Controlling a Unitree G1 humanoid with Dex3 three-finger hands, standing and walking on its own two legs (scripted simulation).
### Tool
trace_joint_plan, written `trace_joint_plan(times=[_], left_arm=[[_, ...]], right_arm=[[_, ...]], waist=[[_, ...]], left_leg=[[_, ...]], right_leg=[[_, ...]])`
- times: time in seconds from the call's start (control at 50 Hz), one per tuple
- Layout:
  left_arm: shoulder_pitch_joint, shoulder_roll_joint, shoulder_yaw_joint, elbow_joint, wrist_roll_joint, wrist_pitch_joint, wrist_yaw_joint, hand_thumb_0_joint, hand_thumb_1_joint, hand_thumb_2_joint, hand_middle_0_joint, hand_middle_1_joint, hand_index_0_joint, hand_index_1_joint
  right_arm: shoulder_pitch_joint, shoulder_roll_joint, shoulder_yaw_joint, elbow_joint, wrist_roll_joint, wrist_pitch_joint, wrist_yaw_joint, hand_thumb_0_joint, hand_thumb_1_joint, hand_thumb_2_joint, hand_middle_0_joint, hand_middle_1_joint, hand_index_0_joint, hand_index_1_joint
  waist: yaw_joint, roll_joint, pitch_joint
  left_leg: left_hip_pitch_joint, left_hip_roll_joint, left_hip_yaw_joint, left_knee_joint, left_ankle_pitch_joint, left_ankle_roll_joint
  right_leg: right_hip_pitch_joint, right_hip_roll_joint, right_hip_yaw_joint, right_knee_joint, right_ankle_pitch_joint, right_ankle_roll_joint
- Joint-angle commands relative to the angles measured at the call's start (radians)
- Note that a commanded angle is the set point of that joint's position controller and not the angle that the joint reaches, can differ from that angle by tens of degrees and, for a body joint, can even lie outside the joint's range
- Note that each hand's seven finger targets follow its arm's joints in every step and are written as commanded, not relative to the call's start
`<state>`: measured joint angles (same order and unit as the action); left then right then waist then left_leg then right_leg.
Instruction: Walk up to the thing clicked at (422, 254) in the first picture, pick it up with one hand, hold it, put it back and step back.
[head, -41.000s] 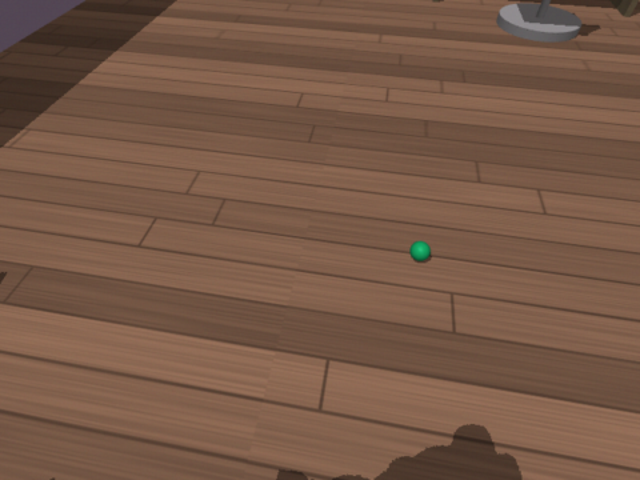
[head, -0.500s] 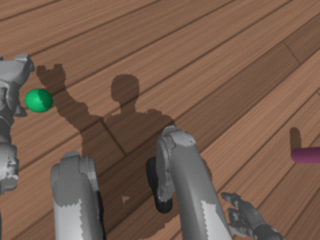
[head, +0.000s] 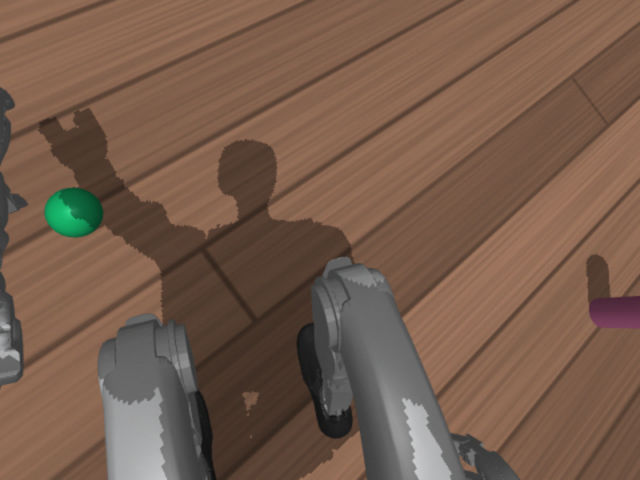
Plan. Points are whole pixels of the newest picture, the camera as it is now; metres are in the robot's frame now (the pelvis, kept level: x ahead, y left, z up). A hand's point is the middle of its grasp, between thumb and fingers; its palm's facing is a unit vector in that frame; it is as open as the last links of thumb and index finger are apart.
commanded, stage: home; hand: left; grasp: from above
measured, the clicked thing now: (74, 212) +0.51 +0.24 -0.32
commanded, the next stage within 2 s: none
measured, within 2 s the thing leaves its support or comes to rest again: neither
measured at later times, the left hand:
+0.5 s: hand out of the picture +0.31 +0.23 +0.06, palm faces -0.17 -0.78 -0.60, open 7.6 cm
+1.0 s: hand out of the picture +0.24 +0.19 +0.26, palm faces +0.15 -0.97 -0.22, open 7.4 cm
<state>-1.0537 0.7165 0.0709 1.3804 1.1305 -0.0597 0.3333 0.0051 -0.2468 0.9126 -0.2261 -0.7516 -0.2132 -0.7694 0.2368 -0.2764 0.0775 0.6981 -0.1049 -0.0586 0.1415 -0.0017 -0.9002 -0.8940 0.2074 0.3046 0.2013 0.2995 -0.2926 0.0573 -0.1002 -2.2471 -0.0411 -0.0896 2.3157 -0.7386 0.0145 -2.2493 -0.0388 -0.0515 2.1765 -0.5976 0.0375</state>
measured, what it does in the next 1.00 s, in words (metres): rises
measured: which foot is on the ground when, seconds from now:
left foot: down 0.00-1.00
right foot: down 0.00-1.00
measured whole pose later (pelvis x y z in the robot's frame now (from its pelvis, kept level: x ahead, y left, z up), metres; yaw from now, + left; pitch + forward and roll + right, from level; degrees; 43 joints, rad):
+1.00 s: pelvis +0.06 -0.01 +0.33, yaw +5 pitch +14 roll -3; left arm 0.34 0.22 0.04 0.05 -0.07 0.41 0.08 0.02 0.91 0.90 -0.20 -0.30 -0.20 -0.30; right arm 0.29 -0.22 0.05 0.55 0.04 -0.14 -0.16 0.01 -0.90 -0.90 0.21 0.30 0.20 0.30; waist -0.08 0.04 -0.18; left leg -0.84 0.01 -0.07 1.12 -0.53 -0.01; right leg -0.85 -0.01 -0.05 1.05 -0.44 0.01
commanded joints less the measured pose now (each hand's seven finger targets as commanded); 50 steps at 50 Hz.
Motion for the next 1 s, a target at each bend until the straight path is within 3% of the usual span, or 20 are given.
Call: trace_joint_plan(times=[0.0, 0.04, 0.1, 0.18, 0.22, 0.26, 0.28, 0.3, 0.34, 0.36, 0.4, 0.42, 0.46, 0.5, 0.52, 0.54, 0.7, 0.78, 0.86, 0.98], left_arm=[[-0.107, 0.194, 0.037, -0.181, -0.125, 0.039, -0.096, 0.0, 0.171, 0.903, -0.212, -0.546, -0.198, -0.56], [-0.046, 0.132, 0.014, -0.33, -0.203, 0.05, -0.167, 0.0, 0.306, 0.921, -0.213, -0.517, -0.201, -0.528], [0.131, 0.061, 0.019, -0.542, -0.348, 0.071, -0.244, 0.0, 0.475, 0.945, -0.215, -0.464, -0.206, -0.472], [0.244, 0.025, 0.038, -0.841, -0.507, 0.076, -0.297, 0.0, 0.795, 0.938, -0.207, -0.341, -0.206, -0.342], [0.27, -0.002, 0.031, -0.981, -0.562, 0.072, -0.296, 0.0, 0.9, 0.9, -0.199, -0.298, -0.199, -0.298], [0.34, -0.048, 0.023, -1.008, -0.611, 0.073, -0.28, 0.0, 0.9, 0.899, -0.199, -0.298, -0.199, -0.298], [0.379, -0.072, 0.016, -1.016, -0.628, 0.076, -0.268, 0.0, 0.9, 0.899, -0.199, -0.298, -0.199, -0.298], [0.399, -0.057, 0.039, -1.028, -0.637, 0.083, -0.251, 0.0, 0.9, 0.899, -0.199, -0.298, -0.199, -0.298], [0.431, -0.101, 0.017, -1.075, -0.67, 0.104, -0.229, 0.0, 0.9, 0.899, -0.199, -0.298, -0.199, -0.298], [0.459, -0.146, -0.016, -1.077, -0.686, 0.117, -0.226, 0.0, 0.9, 0.899, -0.199, -0.298, -0.199, -0.297], [0.529, -0.163, -0.012, -1.069, -0.741, 0.153, -0.217, 0.0, 0.9, 0.899, -0.199, -0.298, -0.199, -0.297], [0.595, -0.203, -0.035, -1.084, -0.778, 0.17, -0.219, 0.0, 0.9, 0.899, -0.199, -0.298, -0.199, -0.298], [0.611, -0.191, -0.017, -1.153, -0.84, 0.198, -0.217, 0.0, 0.9, 0.899, -0.199, -0.298, -0.199, -0.298], [0.725, -0.244, -0.041, -1.131, -0.896, 0.232, -0.219, 0.0, 0.9, 0.899, -0.199, -0.298, -0.199, -0.298], [0.731, -0.227, -0.017, -1.152, -0.925, 0.241, -0.215, 0.0, 0.9, 0.899, -0.199, -0.299, -0.199, -0.298], [0.745, -0.233, -0.017, -1.165, -0.945, 0.244, -0.215, 0.0, 0.9, 0.899, -0.199, -0.299, -0.199, -0.299], [1.009, -0.301, 0.029, -1.285, -1.084, 0.324, -0.214, 0.0, 0.9, 0.899, -0.199, -0.299, -0.199, -0.299], [1.137, -0.351, 0.034, -1.368, -1.144, 0.368, -0.222, 0.0, 0.9, 0.899, -0.199, -0.299, -0.2, -0.299], [1.255, -0.378, 0.034, -1.457, -1.182, 0.4, -0.233, 0.0, 0.9, 0.899, -0.199, -0.299, -0.2, -0.299], [1.434, -0.396, 0.022, -1.609, -1.201, 0.436, -0.253, 0.0, 0.9, 0.899, -0.199, -0.299, -0.2, -0.299]], right_arm=[[0.244, -0.297, -0.127, -0.047, 0.034, 0.034, -0.01, 0.0, -0.893, -0.897, 0.2, 0.3, 0.2, 0.3], [0.24, -0.277, -0.135, -0.067, 0.054, 0.056, -0.013, 0.0, -0.894, -0.897, 0.2, 0.3, 0.2, 0.3], [0.203, -0.276, -0.146, -0.122, 0.078, 0.072, -0.028, 0.0, -0.896, -0.898, 0.2, 0.3, 0.2, 0.3], [0.143, -0.248, -0.164, -0.163, 0.094, 0.077, -0.061, 0.0, -0.899, -0.899, 0.2, 0.3, 0.2, 0.3], [0.108, -0.22, -0.17, -0.184, 0.102, 0.07, -0.075, 0.0, -0.9, -0.9, 0.2, 0.3, 0.2, 0.3], [0.071, -0.204, -0.173, -0.182, 0.108, 0.058, -0.093, 0.0, -0.9, -0.9, 0.2, 0.3, 0.2, 0.3], [0.056, -0.194, -0.171, -0.187, 0.109, 0.052, -0.1, 0.0, -0.9, -0.9, 0.2, 0.3, 0.2, 0.3], [0.043, -0.19, -0.17, -0.185, 0.114, 0.046, -0.111, 0.0, -0.9, -0.9, 0.2, 0.3, 0.2, 0.3], [0.014, -0.174, -0.164, -0.183, 0.121, 0.031, -0.127, 0.0, -0.9, -0.9, 0.2, 0.3, 0.2, 0.3], [0.0, -0.171, -0.161, -0.183, 0.125, 0.021, -0.136, 0.0, -0.9, -0.9, 0.2, 0.3, 0.2, 0.3], [-0.025, -0.164, -0.154, -0.178, 0.132, -0.001, -0.157, 0.0, -0.9, -0.9, 0.2, 0.3, 0.2, 0.3], [-0.032, -0.156, -0.154, -0.181, 0.133, -0.01, -0.165, 0.0, -0.9, -0.9, 0.2, 0.3, 0.2, 0.3], [-0.055, -0.147, -0.145, -0.188, 0.137, -0.026, -0.181, 0.0, -0.9, -0.9, 0.2, 0.3, 0.2, 0.3], [-0.074, -0.133, -0.134, -0.194, 0.141, -0.042, -0.195, 0.0, -0.9, -0.9, 0.2, 0.3, 0.2, 0.3], [-0.087, -0.129, -0.126, -0.205, 0.142, -0.049, -0.2, 0.0, -0.9, -0.9, 0.2, 0.3, 0.2, 0.3], [-0.094, -0.119, -0.122, -0.203, 0.141, -0.057, -0.206, 0.0, -0.901, -0.9, 0.2, 0.3, 0.2, 0.3], [-0.083, -0.081, -0.092, -0.254, 0.15, -0.089, -0.249, 0.0, -0.901, -0.9, 0.2, 0.3, 0.2, 0.3], [-0.056, -0.074, -0.085, -0.267, 0.151, -0.105, -0.277, 0.0, -0.901, -0.9, 0.2, 0.3, 0.2, 0.3], [-0.024, -0.068, -0.078, -0.286, 0.145, -0.122, -0.3, 0.0, -0.901, -0.9, 0.2, 0.3, 0.2, 0.3], [0.006, -0.051, -0.078, -0.322, 0.139, -0.154, -0.328, 0.0, -0.901, -0.9, 0.2, 0.3, 0.2, 0.3]], waist=[[0.068, 0.243, -0.751], [0.094, 0.236, -0.78], [0.113, 0.152, -0.747], [0.138, 0.095, -0.738], [0.152, 0.11, -0.762], [0.16, 0.122, -0.702], [0.161, 0.122, -0.672], [0.174, 0.127, -0.659], [0.178, 0.144, -0.635], [0.168, 0.151, -0.625], [0.173, 0.12, -0.577], [0.168, 0.092, -0.553], [0.181, 0.1, -0.572], [0.168, 0.045, -0.489], [0.179, 0.028, -0.471], [0.174, 0.039, -0.454], [0.212, 0.017, -0.38], [0.213, 0.019, -0.357], [0.219, 0.014, -0.317], [0.238, 0.0, -0.225]], left_leg=[[0.536, -0.013, 0.055, -0.377, 0.334, 0.006], [0.594, -0.009, 0.062, -0.421, 0.359, 0.006], [0.622, -0.01, 0.043, -0.478, 0.348, 0.007], [0.701, -0.002, 0.01, -0.562, 0.287, 0.008], [0.75, 0.006, 0.015, -0.611, 0.238, 0.01], [0.796, 0.015, -0.014, -0.679, 0.166, 0.005], [0.809, 0.019, -0.016, -0.715, 0.116, 0.007], [0.832, 0.021, -0.022, -0.749, 0.069, 0.006], [0.887, 0.025, -0.027, -0.82, 0.02, 0.006], [0.928, 0.027, -0.029, -0.846, 0.029, 0.002], [0.96, 0.027, -0.027, -0.89, 0.01, 0.003], [0.976, 0.025, -0.011, -0.906, 0.027, 0.004], [1.029, 0.022, 0.001, -0.933, 0.066, 0.004], [1.035, 0.021, 0.009, -0.97, 0.07, 0.011], [1.043, 0.02, 0.007, -0.991, 0.054, 0.014], [1.057, 0.022, 0.015, -1.003, 0.079, 0.014], [1.261, 0.023, 0.011, -1.19, 0.181, 0.011], [1.378, 0.029, 0.009, -1.266, 0.298, 0.002], [1.485, 0.032, 0.017, -1.337, 0.401, -0.004], [1.57, 0.025, 0.036, -1.428, 0.437, 0.002]], right_leg=[[0.534, 0.029, -0.066, -0.244, 0.228, -0.093], [0.593, 0.032, -0.059, -0.287, 0.243, -0.092], [0.642, 0.029, -0.053, -0.355, 0.245, -0.091], [0.696, 0.025, -0.036, -0.434, 0.204, -0.086], [0.742, 0.024, -0.023, -0.478, 0.165, -0.081], [0.721, 0.021, -0.021, -0.509, 0.116, -0.077], [0.729, 0.024, -0.019, -0.533, 0.086, -0.073], [0.745, 0.025, -0.015, -0.557, 0.059, -0.072], [0.787, 0.025, -0.01, -0.607, 0.045, -0.066], [0.797, 0.026, -0.01, -0.624, 0.052, -0.067], [0.842, 0.028, -0.009, -0.681, 0.034, -0.063], [0.875, 0.031, -0.006, -0.722, 0.03, -0.064], [0.95, 0.03, 0.007, -0.775, 0.048, -0.064], [1.009, 0.031, 0.015, -0.841, 0.043, -0.059], [1.045, 0.032, 0.02, -0.868, 0.03, -0.057], [1.07, 0.032, 0.025, -0.885, 0.047, -0.056], [1.327, 0.036, 0.038, -1.086, 0.121, -0.054], [1.431, 0.043, 0.027, -1.157, 0.216, -0.054], [1.531, 0.05, 0.013, -1.231, 0.298, -0.052], [1.643, 0.058, 0.005, -1.356, 0.327, -0.048]])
